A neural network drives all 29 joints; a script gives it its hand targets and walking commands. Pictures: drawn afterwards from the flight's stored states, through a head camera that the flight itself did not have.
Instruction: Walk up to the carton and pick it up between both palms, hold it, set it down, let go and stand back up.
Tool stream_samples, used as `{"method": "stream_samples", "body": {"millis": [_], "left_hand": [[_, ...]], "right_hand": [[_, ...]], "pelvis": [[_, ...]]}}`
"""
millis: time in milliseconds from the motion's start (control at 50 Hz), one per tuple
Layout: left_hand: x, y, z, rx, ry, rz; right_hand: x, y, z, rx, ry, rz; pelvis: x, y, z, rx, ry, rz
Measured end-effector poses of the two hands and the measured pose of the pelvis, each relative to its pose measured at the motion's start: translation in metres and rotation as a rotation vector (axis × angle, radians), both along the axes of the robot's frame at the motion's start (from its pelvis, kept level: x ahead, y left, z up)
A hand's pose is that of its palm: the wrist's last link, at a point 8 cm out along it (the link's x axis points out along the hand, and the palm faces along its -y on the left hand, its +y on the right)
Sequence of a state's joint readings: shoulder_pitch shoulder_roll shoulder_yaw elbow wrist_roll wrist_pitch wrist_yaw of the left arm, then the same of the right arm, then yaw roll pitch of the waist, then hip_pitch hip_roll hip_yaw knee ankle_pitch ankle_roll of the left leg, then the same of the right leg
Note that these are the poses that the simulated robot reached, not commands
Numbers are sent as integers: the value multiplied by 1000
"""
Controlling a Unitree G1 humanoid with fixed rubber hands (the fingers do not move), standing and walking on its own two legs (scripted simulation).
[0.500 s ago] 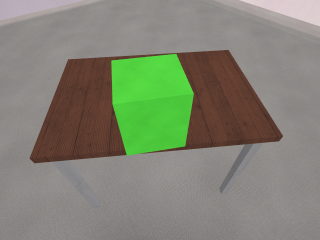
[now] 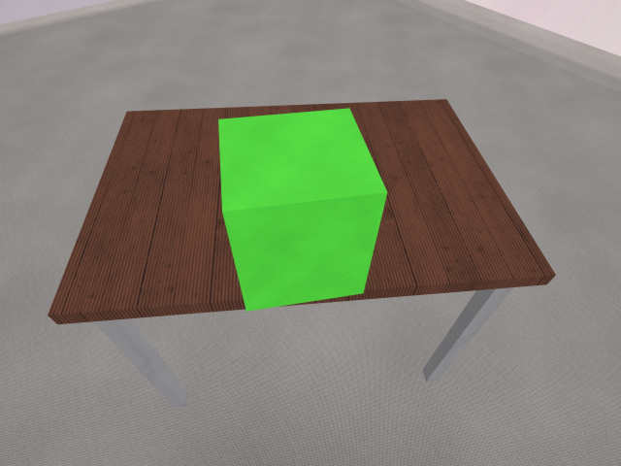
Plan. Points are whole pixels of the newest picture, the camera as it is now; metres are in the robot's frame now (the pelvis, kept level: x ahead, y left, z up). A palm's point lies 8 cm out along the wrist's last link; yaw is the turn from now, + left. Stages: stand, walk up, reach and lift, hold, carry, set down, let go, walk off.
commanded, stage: walk up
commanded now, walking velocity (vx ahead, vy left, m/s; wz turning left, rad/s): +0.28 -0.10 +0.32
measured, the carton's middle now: (296, 213) +0.49 +0.04 +0.02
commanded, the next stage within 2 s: none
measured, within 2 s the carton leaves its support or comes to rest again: neither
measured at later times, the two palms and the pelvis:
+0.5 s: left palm out of the picture -0.02 +0.17 -0.15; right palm out of the picture +0.04 -0.24 -0.16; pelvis +0.03 -0.03 +0.00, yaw +2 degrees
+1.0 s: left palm out of the picture +0.03 +0.30 -0.17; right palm (436, 460) +0.15 -0.17 -0.13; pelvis +0.10 +0.06 -0.01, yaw +10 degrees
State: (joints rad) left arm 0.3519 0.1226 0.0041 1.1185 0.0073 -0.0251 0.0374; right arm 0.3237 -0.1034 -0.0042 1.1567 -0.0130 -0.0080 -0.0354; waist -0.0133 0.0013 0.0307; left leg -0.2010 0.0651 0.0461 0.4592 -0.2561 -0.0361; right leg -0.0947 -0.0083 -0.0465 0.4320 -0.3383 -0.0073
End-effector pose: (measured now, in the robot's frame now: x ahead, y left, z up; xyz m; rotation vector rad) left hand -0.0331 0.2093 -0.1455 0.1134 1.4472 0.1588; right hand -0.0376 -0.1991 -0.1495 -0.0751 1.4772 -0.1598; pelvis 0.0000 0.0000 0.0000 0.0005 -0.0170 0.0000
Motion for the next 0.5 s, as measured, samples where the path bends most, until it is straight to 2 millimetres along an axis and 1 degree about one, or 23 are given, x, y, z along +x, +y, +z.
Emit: {"method": "stream_samples", "body": {"millis": [40,100,160,200,240,300,400,460,500], "left_hand": [[-1,6,-2,7,9,7],[5,10,-2,19,13,-4],[18,0,-6,23,-27,12],[29,-9,-4,27,-48,17],[38,-19,2,31,-67,16],[41,-28,5,38,-59,14],[31,-37,4,29,-34,40],[22,-39,1,11,-15,55],[17,-39,0,1,-2,61]], "right_hand": [[-1,-5,2,-6,8,-6],[-10,-23,8,-37,45,-31],[-15,-40,3,-63,91,-29],[-12,-44,-1,-53,104,-21],[-2,-44,-5,-33,96,-11],[19,-42,-10,-9,60,10],[54,-40,-13,6,-10,42],[71,-39,-11,-5,-43,62],[79,-39,-7,-17,-63,70]], "pelvis": [[5,-2,-1,-3,7,22],[13,-11,-1,-15,20,28],[16,-19,-8,2,4,22],[18,-24,-9,11,5,20],[23,-26,-6,5,11,30],[27,-29,-5,14,9,26],[32,-30,-5,13,-1,45],[33,-29,-5,12,-3,42],[33,-28,-4,10,-5,38]]}}
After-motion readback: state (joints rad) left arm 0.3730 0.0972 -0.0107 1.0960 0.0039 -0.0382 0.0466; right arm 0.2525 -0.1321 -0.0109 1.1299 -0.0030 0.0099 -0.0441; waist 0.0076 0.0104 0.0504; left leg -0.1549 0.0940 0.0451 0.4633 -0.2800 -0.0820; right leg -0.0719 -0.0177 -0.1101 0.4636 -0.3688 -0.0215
